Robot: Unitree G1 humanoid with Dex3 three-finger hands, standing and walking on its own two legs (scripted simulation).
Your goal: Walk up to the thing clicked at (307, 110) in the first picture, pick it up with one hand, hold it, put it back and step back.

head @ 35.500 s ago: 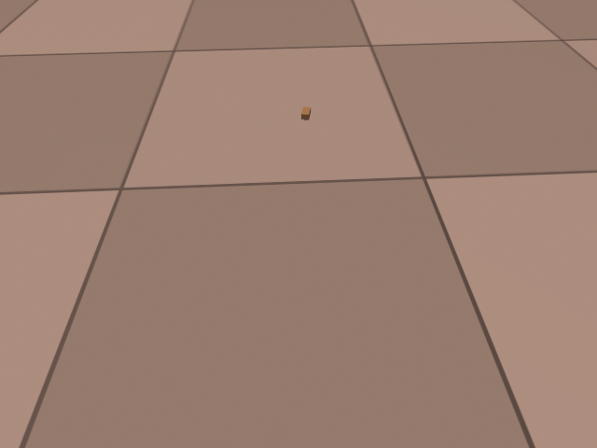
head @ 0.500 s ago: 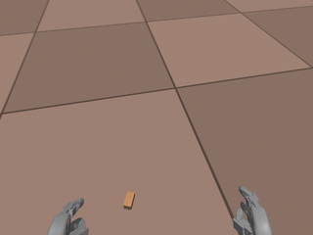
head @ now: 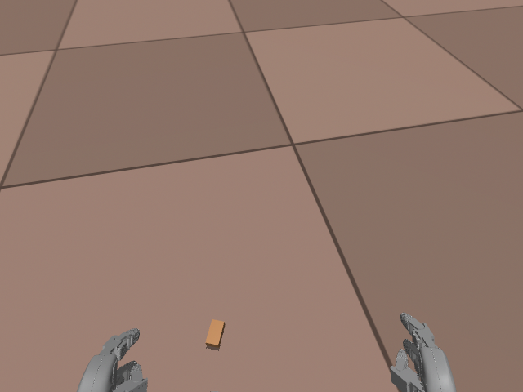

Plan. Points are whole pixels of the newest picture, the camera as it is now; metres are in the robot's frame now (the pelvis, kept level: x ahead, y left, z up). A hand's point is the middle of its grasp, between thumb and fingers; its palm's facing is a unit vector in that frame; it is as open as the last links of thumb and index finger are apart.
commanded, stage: home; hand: left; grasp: from above
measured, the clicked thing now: (215, 333) +0.43 +0.16 -0.70
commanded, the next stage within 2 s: stand in 0.50 s
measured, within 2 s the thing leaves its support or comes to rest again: neither
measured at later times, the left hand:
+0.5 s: hand (144, 390) +0.16 +0.18 -0.04, palm faces +0.05 -0.98 -0.21, open 7.4 cm
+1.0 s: hand out of the picture +0.06 +0.24 -0.11, palm faces +0.04 -0.94 -0.34, open 7.4 cm
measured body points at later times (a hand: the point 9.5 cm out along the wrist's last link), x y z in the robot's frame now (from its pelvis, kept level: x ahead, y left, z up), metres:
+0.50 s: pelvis +0.00 +0.00 +0.00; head +0.02 +0.00 +0.45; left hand +0.15 +0.23 -0.03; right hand +0.16 -0.25 -0.07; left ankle +0.00 +0.13 -0.68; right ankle -0.01 -0.14 -0.68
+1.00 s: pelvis -0.01 +0.00 +0.04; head +0.00 +0.00 +0.49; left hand +0.06 +0.29 -0.08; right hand +0.08 -0.28 -0.09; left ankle +0.00 +0.13 -0.68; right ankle -0.02 -0.14 -0.68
